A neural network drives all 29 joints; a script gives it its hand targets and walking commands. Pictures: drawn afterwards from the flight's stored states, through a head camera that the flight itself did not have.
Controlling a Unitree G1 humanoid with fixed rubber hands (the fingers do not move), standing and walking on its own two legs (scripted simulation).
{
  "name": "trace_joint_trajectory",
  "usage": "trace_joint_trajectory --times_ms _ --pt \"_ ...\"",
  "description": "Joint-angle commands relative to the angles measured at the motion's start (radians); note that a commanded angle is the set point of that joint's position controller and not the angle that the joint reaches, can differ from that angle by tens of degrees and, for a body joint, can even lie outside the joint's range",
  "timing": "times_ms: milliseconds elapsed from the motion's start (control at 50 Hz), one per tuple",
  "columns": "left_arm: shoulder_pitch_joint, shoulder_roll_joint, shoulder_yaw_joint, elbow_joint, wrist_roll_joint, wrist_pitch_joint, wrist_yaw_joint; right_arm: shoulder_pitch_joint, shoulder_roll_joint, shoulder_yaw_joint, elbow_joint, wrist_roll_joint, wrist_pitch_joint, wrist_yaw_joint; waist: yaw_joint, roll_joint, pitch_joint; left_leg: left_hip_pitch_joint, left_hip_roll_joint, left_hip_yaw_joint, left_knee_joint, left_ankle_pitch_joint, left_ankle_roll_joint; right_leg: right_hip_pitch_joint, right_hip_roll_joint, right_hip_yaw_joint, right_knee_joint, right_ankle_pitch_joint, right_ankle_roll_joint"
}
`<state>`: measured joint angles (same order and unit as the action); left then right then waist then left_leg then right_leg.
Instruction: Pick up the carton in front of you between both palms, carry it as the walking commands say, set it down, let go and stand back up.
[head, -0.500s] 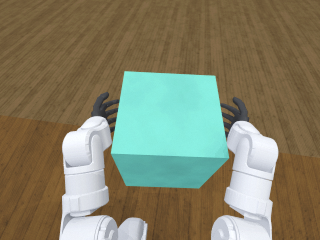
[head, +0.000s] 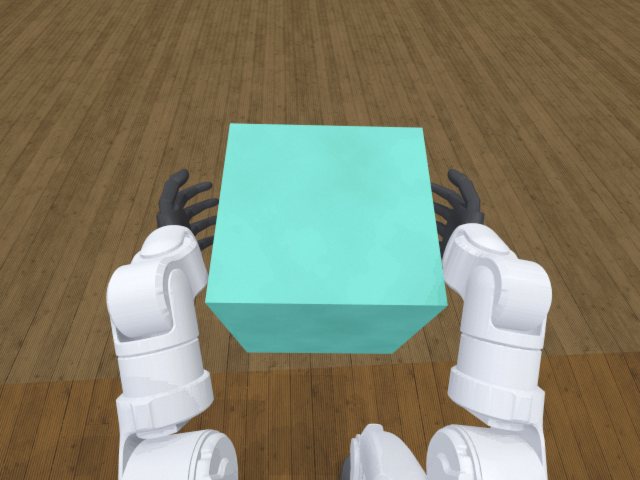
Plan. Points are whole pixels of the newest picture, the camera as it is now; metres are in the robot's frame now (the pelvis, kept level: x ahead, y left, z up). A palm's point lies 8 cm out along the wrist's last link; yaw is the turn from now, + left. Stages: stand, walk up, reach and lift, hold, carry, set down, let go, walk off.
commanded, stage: carry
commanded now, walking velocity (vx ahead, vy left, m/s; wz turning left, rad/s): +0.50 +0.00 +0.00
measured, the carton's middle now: (322, 255) +0.37 -0.02 +0.08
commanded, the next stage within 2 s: none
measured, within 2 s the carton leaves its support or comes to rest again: neither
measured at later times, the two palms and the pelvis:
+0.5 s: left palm (193, 51) +0.67 +0.16 +0.19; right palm (394, 53) +0.67 -0.15 +0.19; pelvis +0.33 +0.01 +0.04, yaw +0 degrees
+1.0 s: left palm out of the picture +0.96 +0.15 +0.23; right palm out of the picture +0.99 -0.16 +0.23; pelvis +0.65 -0.03 +0.09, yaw +1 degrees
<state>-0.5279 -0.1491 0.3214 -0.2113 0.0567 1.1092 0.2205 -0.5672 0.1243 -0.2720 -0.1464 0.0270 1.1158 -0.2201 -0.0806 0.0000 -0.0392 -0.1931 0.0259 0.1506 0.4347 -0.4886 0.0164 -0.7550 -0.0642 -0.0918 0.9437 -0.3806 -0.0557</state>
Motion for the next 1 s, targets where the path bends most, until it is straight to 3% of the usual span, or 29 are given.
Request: trace_joint_trajectory --times_ms 0,40,60,80,100,140,160,200,240,320,380,400,420,440,460,480,500,540,580,660,720,780,820,840,860,880,900,920,980 --pt "-0.546 -0.585 -0.573 0.020 -0.134 0.012 -0.003 -0.537 0.658 0.587 -0.056 0.160 0.000 0.029 0.069 0.176 -0.344 0.135 0.213 -0.128 -0.087 0.452 0.151 0.253 0.086 -0.163 -0.190 -0.005 -0.010" --pt "-0.535 -0.593 -0.571 0.071 -0.148 0.019 -0.011 -0.486 0.621 0.554 -0.032 0.115 0.014 0.022 0.165 0.082 -0.445 0.010 0.150 0.021 0.261 0.784 0.068 0.685 0.156 -0.198 -0.328 0.068 -0.047" --pt "-0.500 -0.597 -0.567 0.096 -0.153 0.022 -0.013 -0.507 0.599 0.536 -0.040 0.094 0.021 0.016 0.213 -0.036 -0.524 -0.202 0.088 0.026 0.532 0.593 0.023 0.935 -0.010 0.132 -0.409 -0.160 -0.097" --pt "-0.533 -0.605 -0.577 0.094 -0.164 0.022 -0.014 -0.495 0.594 0.507 -0.043 0.064 0.028 0.014 0.175 -0.330 -0.550 -0.483 -0.057 -0.045 0.759 0.077 -0.008 1.046 -0.251 0.702 -0.597 -0.237 -0.240" --pt "-0.571 -0.647 -0.601 0.081 -0.187 0.027 -0.022 -0.545 0.605 0.497 -0.031 0.056 0.029 0.010 0.187 -0.251 -0.487 -0.628 -0.072 -0.150 0.958 -0.043 0.010 1.040 -0.286 0.840 -0.663 -0.074 -0.279" --pt "-0.669 -0.725 -0.682 0.009 -0.260 0.021 -0.041 -0.540 0.659 0.471 -0.013 0.052 0.019 0.014 0.189 0.014 -0.445 -0.688 0.000 -0.189 1.085 0.003 0.042 0.947 -0.271 0.607 -0.509 0.263 -0.259" --pt "-0.718 -0.758 -0.699 -0.017 -0.278 0.013 -0.049 -0.554 0.682 0.468 -0.013 0.047 0.011 0.019 0.178 0.038 -0.435 -0.693 0.021 -0.193 1.039 0.027 0.052 0.910 -0.248 0.528 -0.507 0.253 -0.217" --pt "-0.798 -0.806 -0.740 -0.057 -0.335 -0.007 -0.067 -0.570 0.698 0.468 -0.020 0.023 -0.006 0.021 0.150 -0.033 -0.435 -0.662 0.038 -0.181 0.949 0.043 0.057 0.858 -0.224 0.425 -0.554 0.064 -0.168" --pt "-0.796 -0.798 -0.748 -0.067 -0.360 -0.023 -0.073 -0.585 0.687 0.483 -0.045 0.022 -0.019 0.015 0.150 -0.088 -0.409 -0.692 0.048 -0.150 0.899 0.072 0.047 0.845 -0.221 0.368 -0.603 0.032 -0.179" --pt "-0.683 -0.705 -0.711 -0.044 -0.333 -0.018 -0.053 -0.544 0.618 0.503 -0.073 0.037 -0.015 0.000 0.148 -0.087 -0.361 -0.619 0.074 -0.103 0.581 0.124 0.020 0.801 -0.190 0.210 -0.654 0.123 -0.170" --pt "-0.606 -0.643 -0.661 0.002 -0.273 0.006 -0.034 -0.511 0.600 0.517 -0.043 0.054 0.010 0.004 0.143 -0.145 -0.310 -0.426 -0.003 0.051 0.347 0.111 0.027 0.725 -0.158 0.093 -0.665 0.238 -0.121" --pt "-0.587 -0.631 -0.641 0.020 -0.248 0.014 -0.029 -0.506 0.604 0.519 -0.028 0.061 0.016 0.007 0.116 -0.165 -0.320 -0.313 -0.047 0.102 0.307 0.114 0.037 0.699 -0.159 0.062 -0.604 0.376 -0.098" --pt "-0.571 -0.620 -0.623 0.032 -0.226 0.021 -0.025 -0.499 0.612 0.520 -0.008 0.068 0.021 0.009 0.054 -0.150 -0.360 -0.135 -0.106 0.159 0.224 0.167 0.047 0.658 -0.136 -0.014 -0.462 0.555 -0.059" --pt "-0.557 -0.612 -0.611 0.041 -0.204 0.028 -0.023 -0.483 0.609 0.513 0.018 0.073 0.023 0.010 -0.011 -0.081 -0.460 0.144 -0.117 0.123 0.204 0.170 0.070 0.567 -0.094 -0.089 -0.252 0.693 -0.014" --pt "-0.551 -0.601 -0.588 0.037 -0.180 0.035 -0.019 -0.482 0.606 0.511 0.023 0.076 0.024 0.009 -0.047 0.126 -0.567 0.393 0.127 -0.360 0.071 -0.138 0.181 0.322 -0.023 -0.078 0.071 0.469 0.051" --pt "-0.559 -0.593 -0.562 0.039 -0.161 0.037 -0.018 -0.515 0.625 0.525 0.027 0.087 0.022 0.010 -0.040 0.329 -0.555 0.490 0.293 -0.829 -0.112 -0.112 0.293 0.058 0.135 0.000 0.280 -0.094 0.066" --pt "-0.597 -0.620 -0.551 0.046 -0.164 0.033 -0.015 -0.532 0.664 0.543 0.001 0.101 0.022 0.016 -0.016 0.228 -0.494 0.466 0.325 -0.866 -0.116 0.130 0.319 -0.044 0.127 0.111 0.479 -0.155 0.044" --pt "-0.573 -0.658 -0.518 0.053 -0.144 0.021 -0.018 -0.630 0.759 0.621 -0.070 0.164 0.008 0.033 -0.014 -0.020 -0.460 0.356 0.303 -0.646 0.020 0.440 0.275 -0.081 0.053 0.151 0.528 -0.099 0.014" --pt "-0.585 -0.682 -0.517 0.057 -0.124 0.000 -0.023 -0.733 0.820 0.683 -0.120 0.230 -0.017 0.055 0.022 0.016 -0.456 0.294 0.265 -0.492 -0.025 0.295 0.199 -0.043 0.015 0.152 0.384 -0.034 0.000" --pt "-0.602 -0.659 -0.553 0.005 -0.111 -0.028 -0.013 -0.720 0.797 0.691 -0.150 0.262 -0.044 0.066 0.021 0.095 -0.409 0.229 0.252 -0.340 -0.108 0.237 0.202 0.013 0.008 0.078 0.069 -0.027 0.009" --pt "-0.576 -0.611 -0.566 -0.020 -0.124 -0.023 -0.004 -0.627 0.730 0.656 -0.124 0.234 -0.034 0.047 0.031 0.157 -0.392 0.139 0.206 -0.190 -0.124 0.238 0.151 0.205 0.037 -0.010 -0.218 0.065 0.020" --pt "-0.545 -0.583 -0.574 -0.006 -0.149 0.000 -0.007 -0.534 0.658 0.606 -0.088 0.166 -0.012 0.025 0.066 0.146 -0.373 0.115 0.201 -0.124 -0.051 0.382 0.109 0.392 0.079 -0.112 -0.360 0.175 0.020" --pt "-0.524 -0.573 -0.568 0.029 -0.162 0.015 -0.014 -0.493 0.618 0.571 -0.070 0.113 0.005 0.009 0.135 0.059 -0.450 0.038 0.141 -0.010 0.260 0.600 0.058 0.712 0.117 -0.164 -0.449 0.134 0.006" --pt "-0.507 -0.574 -0.569 0.042 -0.169 0.023 -0.018 -0.506 0.599 0.546 -0.063 0.087 0.012 0.002 0.171 -0.013 -0.484 -0.168 0.102 -0.005 0.465 0.485 0.034 0.907 0.003 0.022 -0.455 0.008 -0.014" --pt "-0.517 -0.567 -0.578 0.066 -0.174 0.025 -0.017 -0.490 0.597 0.519 -0.052 0.060 0.027 -0.001 0.143 -0.307 -0.434 -0.484 -0.045 -0.014 0.708 0.094 -0.009 0.967 -0.240 0.565 -0.616 -0.017 -0.122" --pt "-0.559 -0.586 -0.583 0.072 -0.185 0.035 -0.022 -0.534 0.574 0.491 -0.022 0.042 0.035 -0.008 0.136 -0.210 -0.397 -0.593 -0.039 -0.129 0.870 -0.008 0.014 0.983 -0.316 0.676 -0.649 0.085 -0.187" --pt "-0.602 -0.605 -0.600 0.064 -0.200 0.036 -0.027 -0.529 0.594 0.477 0.000 0.034 0.042 -0.009 0.148 -0.134 -0.380 -0.626 -0.010 -0.159 0.939 0.004 0.028 0.938 -0.328 0.641 -0.615 0.194 -0.227" --pt "-0.636 -0.633 -0.610 0.050 -0.216 0.035 -0.033 -0.546 0.627 0.477 0.011 0.040 0.042 -0.004 0.134 -0.042 -0.344 -0.631 0.030 -0.173 0.906 0.053 0.034 0.872 -0.299 0.535 -0.600 0.293 -0.202" --pt "-0.731 -0.723 -0.641 0.008 -0.259 0.017 -0.048 -0.597 0.702 0.489 0.021 0.043 0.024 0.011 0.126 -0.062 -0.347 -0.592 0.059 -0.162 0.737 0.141 0.011 0.808 -0.237 0.342 -0.631 0.317 -0.131"
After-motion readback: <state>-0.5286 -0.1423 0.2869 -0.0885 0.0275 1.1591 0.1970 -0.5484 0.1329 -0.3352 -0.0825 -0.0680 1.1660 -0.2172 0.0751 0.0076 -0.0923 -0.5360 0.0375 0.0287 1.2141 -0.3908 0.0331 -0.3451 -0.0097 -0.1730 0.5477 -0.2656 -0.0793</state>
